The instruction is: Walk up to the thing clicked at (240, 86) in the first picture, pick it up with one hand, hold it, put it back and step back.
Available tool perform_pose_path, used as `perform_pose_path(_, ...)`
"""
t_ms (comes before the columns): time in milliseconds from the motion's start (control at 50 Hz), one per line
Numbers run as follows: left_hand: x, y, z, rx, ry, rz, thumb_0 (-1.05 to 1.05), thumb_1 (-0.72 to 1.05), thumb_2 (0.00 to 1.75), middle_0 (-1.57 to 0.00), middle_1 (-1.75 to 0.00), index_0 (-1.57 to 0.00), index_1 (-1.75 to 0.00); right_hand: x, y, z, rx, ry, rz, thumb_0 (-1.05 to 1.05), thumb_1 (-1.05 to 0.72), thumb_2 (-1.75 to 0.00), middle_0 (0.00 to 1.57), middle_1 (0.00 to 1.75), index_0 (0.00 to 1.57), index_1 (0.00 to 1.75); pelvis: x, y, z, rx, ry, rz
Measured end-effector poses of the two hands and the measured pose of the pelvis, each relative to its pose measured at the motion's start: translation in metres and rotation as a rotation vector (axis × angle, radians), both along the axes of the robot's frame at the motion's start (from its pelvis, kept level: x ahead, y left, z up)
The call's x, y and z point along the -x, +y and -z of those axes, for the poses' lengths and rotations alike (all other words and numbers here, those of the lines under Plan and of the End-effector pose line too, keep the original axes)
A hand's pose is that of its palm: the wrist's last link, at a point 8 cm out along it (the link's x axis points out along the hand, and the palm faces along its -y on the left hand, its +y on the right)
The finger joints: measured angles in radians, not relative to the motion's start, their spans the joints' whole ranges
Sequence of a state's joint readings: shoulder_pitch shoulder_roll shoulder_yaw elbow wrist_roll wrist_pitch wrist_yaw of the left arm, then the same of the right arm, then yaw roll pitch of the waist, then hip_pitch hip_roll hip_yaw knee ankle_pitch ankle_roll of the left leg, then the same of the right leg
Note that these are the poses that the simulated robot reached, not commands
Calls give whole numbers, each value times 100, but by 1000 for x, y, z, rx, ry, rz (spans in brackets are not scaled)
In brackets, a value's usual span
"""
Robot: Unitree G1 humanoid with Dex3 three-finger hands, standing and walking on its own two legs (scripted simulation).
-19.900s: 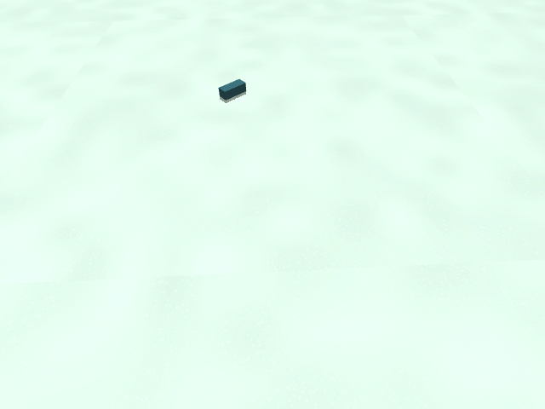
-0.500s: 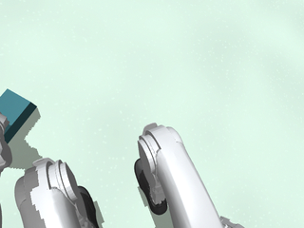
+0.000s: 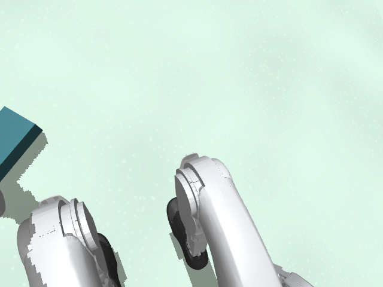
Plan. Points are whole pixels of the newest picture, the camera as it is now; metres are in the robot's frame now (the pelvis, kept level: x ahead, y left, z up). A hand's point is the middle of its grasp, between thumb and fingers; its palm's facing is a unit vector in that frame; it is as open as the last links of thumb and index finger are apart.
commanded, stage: rest palm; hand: left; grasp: from above
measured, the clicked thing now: out of the picture +0.45 +0.30 -0.29
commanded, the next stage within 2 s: close in 1.08 s
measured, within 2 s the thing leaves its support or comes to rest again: neither
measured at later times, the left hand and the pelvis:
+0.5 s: hand out of the picture +0.45 +0.30 -0.25, palm faces -0.26 -0.36 -0.90, open 14.3 cm; pelvis +0.00 +0.01 +0.00, yaw -3 degrees
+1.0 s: hand out of the picture +0.44 +0.31 -0.26, palm faces -0.27 -0.36 -0.89, open 14.2 cm; pelvis -0.01 +0.01 +0.00, yaw -4 degrees
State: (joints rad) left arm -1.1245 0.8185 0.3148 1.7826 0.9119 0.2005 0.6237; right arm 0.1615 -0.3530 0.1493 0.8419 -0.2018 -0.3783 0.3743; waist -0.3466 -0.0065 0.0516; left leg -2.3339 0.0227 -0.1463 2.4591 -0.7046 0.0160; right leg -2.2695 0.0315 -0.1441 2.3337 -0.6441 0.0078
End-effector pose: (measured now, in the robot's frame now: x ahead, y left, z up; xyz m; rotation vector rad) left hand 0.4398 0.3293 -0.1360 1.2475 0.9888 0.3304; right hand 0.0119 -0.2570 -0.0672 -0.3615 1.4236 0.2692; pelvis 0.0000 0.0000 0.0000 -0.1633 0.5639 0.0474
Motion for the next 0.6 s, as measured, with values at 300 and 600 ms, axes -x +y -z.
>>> perform_pose_path(300,1,-15,52,46,-18,45,0,-58,103,-12,-99,-9,-102,21,7,-22,39,72,-76,0,-92,-91,19,30,20,30,6,0,5,27,-52,12)
perform_pose_path(600,-14,-17,60,18,-15,-4,0,-59,102,-12,-97,-9,-100,36,26,-31,-3,110,-51,0,-92,-91,19,30,20,30,5,6,4,66,-70,28)
